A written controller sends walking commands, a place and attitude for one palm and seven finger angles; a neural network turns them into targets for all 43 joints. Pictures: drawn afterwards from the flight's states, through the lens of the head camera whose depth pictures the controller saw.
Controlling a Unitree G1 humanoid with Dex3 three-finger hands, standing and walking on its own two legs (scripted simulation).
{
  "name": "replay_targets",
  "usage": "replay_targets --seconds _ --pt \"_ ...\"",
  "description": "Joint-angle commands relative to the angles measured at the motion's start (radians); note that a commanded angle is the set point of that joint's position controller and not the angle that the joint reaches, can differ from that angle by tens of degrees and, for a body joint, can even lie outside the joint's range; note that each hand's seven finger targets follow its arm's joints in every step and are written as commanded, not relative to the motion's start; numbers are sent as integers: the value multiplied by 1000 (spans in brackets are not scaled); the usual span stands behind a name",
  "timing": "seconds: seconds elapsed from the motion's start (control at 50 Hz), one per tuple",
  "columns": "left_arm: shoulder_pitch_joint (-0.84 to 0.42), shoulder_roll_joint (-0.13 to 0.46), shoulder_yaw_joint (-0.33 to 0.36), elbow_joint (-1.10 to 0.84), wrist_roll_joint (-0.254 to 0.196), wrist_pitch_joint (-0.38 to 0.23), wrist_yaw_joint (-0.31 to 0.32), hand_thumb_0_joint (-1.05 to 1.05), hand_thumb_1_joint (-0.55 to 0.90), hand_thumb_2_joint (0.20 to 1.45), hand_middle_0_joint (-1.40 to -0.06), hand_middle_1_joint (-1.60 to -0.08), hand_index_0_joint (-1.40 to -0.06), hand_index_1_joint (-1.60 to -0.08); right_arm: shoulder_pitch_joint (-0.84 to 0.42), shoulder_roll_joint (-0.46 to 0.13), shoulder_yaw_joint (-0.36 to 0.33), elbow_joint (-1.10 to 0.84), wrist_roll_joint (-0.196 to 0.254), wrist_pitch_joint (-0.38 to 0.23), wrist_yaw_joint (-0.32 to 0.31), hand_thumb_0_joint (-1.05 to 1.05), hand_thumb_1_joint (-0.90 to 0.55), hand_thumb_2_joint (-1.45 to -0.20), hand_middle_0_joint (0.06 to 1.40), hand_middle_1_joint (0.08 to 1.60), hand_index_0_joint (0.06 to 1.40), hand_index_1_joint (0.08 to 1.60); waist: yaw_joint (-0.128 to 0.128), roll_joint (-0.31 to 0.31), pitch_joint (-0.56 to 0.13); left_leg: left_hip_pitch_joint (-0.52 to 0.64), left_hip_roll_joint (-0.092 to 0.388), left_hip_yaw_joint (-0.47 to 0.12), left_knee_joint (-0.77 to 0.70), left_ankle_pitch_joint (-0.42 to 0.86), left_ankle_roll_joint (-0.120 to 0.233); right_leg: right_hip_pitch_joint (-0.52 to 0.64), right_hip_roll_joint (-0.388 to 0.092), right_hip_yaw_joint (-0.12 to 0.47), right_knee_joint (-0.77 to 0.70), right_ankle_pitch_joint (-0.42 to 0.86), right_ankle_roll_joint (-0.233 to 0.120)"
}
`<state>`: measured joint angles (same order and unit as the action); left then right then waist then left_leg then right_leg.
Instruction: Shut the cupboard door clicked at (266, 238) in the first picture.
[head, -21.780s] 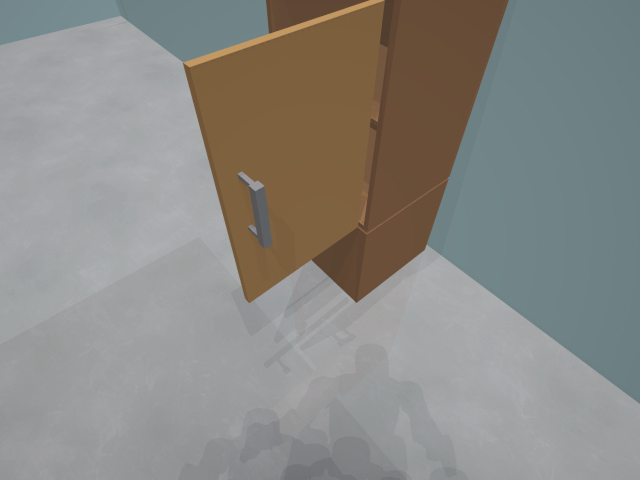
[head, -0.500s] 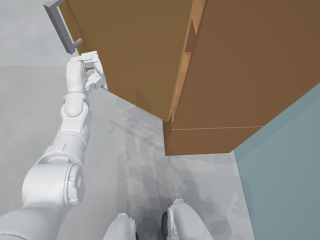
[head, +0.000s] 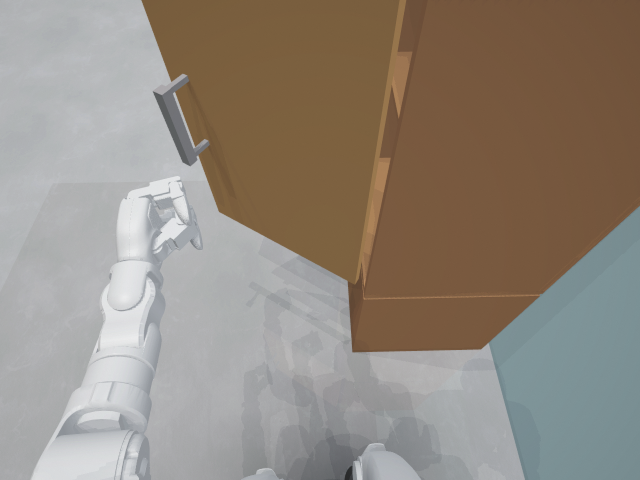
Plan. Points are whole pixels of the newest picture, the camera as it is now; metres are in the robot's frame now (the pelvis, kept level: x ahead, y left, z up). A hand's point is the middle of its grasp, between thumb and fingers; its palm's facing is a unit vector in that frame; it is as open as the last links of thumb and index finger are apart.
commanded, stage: draw the hand back to the body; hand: left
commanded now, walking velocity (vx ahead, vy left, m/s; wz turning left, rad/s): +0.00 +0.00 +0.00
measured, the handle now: (185, 122) +0.68 +0.22 +0.02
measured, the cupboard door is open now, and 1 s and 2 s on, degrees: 57 57 57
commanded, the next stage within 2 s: step back with the hand held close in 1.24 s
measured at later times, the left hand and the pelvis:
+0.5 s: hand (58, 289) +0.29 +0.24 +0.14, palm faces +0.29 -0.92 -0.26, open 3.6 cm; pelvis +0.03 +0.01 +0.05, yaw +2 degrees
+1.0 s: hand out of the picture +0.20 +0.30 +0.21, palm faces +0.53 -0.74 -0.41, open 7.0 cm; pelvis +0.03 +0.02 +0.05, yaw +2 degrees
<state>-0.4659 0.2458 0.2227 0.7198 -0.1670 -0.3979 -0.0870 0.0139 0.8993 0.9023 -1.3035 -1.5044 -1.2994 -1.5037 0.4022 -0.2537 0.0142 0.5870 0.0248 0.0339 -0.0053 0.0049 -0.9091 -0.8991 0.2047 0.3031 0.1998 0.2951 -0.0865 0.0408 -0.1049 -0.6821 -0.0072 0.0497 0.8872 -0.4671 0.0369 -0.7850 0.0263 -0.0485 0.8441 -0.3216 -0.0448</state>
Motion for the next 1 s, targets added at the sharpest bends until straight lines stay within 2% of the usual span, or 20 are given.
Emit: replay_targets --seconds 0.0,0.02,0.06,0.08,0.14,0.16,0.18,0.24,0.3,0.38,0.4,0.46,0.52,0.58,0.6,0.66,0.74,0.84,0.9,0.98 --pt "-255 169 -4 -316 -28 -48 -36 0 900 900 -1300 -1500 -1300 -1500 -38 -139 -52 -123 16 -67 -27 0 -900 -900 200 300 200 300 16 -19 -283 74 -5 -38 -189 176 -6 431 -16 54 -151 164 24" --pt "-227 149 -21 -330 -33 -35 -47 0 900 900 -1300 -1500 -1300 -1500 -56 -132 -49 -124 19 -74 -28 0 -900 -900 200 300 200 300 20 12 -268 97 -3 -40 -203 178 -7 427 -19 51 -159 165 22" --pt "-161 158 -12 -367 -51 -7 -65 0 900 900 -1273 -1470 -1273 -1470 -79 -135 -48 -131 24 -83 -34 0 -900 -900 200 300 200 300 35 -32 -253 123 0 -50 -227 198 -9 452 -20 41 -171 177 20" --pt "-134 157 -13 -410 -57 5 -72 0 900 900 -1245 -1440 -1245 -1440 -97 -132 -44 -143 25 -89 -36 0 -900 -900 200 300 200 300 49 9 -257 147 0 -52 -240 225 -12 467 -22 37 -168 201 16" --pt "-14 163 4 -519 -83 44 -92 0 900 900 -1163 -1350 -1163 -1350 -136 -123 -40 -162 31 -109 -43 0 -900 -900 200 300 200 300 71 -14 -255 200 5 -58 -261 319 -14 517 -24 24 -173 291 17" --pt "10 212 -50 -603 31 83 0 0 900 900 -1135 -1320 -1135 -1320 -197 -97 -52 -171 27 -86 -60 0 -900 -900 200 300 200 300 91 -37 -283 258 2 -48 -310 331 -13 595 -50 68 -224 257 16" --pt "58 167 -68 -668 36 117 47 0 900 900 -1107 -1290 -1107 -1290 -211 -88 -47 -185 23 -83 -70 0 -900 -900 200 300 200 300 81 -30 -245 278 7 -48 -333 338 -12 608 -54 61 -248 265 18" --pt "179 170 -69 -746 68 188 121 0 900 900 -1025 -1200 -1025 -1200 -237 -84 -33 -168 20 -75 -91 0 -900 -900 200 300 200 300 88 -29 -157 351 23 -61 -391 412 -13 642 -51 44 -296 311 16" --pt "210 182 -64 -817 83 229 151 0 900 900 -943 -1110 -943 -1110 -261 -82 -23 -160 15 -74 -102 0 -900 -900 200 300 200 300 85 -37 -96 412 24 -57 -439 418 -12 676 -51 40 -356 309 17" --pt "279 175 -51 -918 96 262 171 0 900 900 -832 -990 -832 -990 -283 -70 -9 -155 6 -87 -102 0 -900 -900 200 300 200 300 97 27 -78 507 28 -62 -493 498 -27 720 -47 26 -401 341 14" --pt "314 185 -43 -934 98 268 174 0 900 900 -805 -960 -805 -960 -284 -74 -8 -153 2 -92 -100 0 -900 -900 200 300 200 300 101 1 -64 511 29 -65 -501 513 -27 737 -46 24 -415 344 13" --pt "393 179 -30 -1023 104 281 181 0 900 900 -723 -870 -723 -870 -294 -67 -3 -155 -5 -106 -90 0 -900 -900 200 300 200 300 108 51 -63 566 33 -72 -520 608 -44 761 -42 16 -431 379 13" --pt "488 189 -2 -1089 105 292 184 0 900 900 -640 -780 -640 -780 -299 -67 -3 -155 -13 -116 -78 0 -900 -900 200 300 200 300 116 45 -46 580 37 -77 -529 654 -54 784 -42 15 -447 397 14" --pt "572 217 59 -1130 106 299 190 0 900 900 -558 -690 -558 -690 -305 -66 -7 -154 -19 -116 -72 0 -900 -900 200 300 200 300 125 6 -33 572 38 -77 -534 662 -57 802 -39 10 -453 409 16" --pt "608 238 85 -1131 104 300 191 0 900 900 -530 -660 -530 -660 -310 -69 -9 -151 -21 -118 -72 0 -900 -900 200 300 200 300 130 12 -14 560 35 -71 -535 645 -54 806 -42 14 -460 408 16" --pt "674 255 132 -1206 102 292 196 0 900 900 -447 -570 -447 -570 -315 -61 -13 -153 -22 -125 -69 0 -900 -900 200 300 200 300 140 23 -35 564 34 -73 -534 664 -57 820 -43 13 -455 412 19" --pt "757 277 184 -1269 100 282 204 0 900 900 -337 -450 -337 -450 -322 -60 -19 -144 -21 -140 -66 0 -900 -900 200 300 200 300 145 43 -2 544 35 -74 -539 622 -56 810 -45 16 -460 374 21" --pt "842 319 268 -1323 94 258 214 0 900 900 -200 -300 -200 -300 -325 -63 -29 -133 -17 -165 -69 0 -900 -900 200 300 200 300 154 23 39 513 36 -75 -552 518 -48 788 -42 17 -468 295 22" --pt "826 254 202 -1249 102 258 212 0 900 900 -200 -300 -200 -300 -318 -75 -33 -111 -16 -177 -72 0 -900 -900 200 300 200 300 134 -3 119 495 37 -71 -569 401 -37 720 -43 18 -491 204 23" --pt "781 273 210 -1266 108 241 223 0 900 900 -200 -300 -200 -300 -316 -77 -37 -106 -17 -192 -80 0 -900 -900 200 300 200 300 138 19 90 502 28 -73 -574 342 -25 724 -46 22 -486 161 22"
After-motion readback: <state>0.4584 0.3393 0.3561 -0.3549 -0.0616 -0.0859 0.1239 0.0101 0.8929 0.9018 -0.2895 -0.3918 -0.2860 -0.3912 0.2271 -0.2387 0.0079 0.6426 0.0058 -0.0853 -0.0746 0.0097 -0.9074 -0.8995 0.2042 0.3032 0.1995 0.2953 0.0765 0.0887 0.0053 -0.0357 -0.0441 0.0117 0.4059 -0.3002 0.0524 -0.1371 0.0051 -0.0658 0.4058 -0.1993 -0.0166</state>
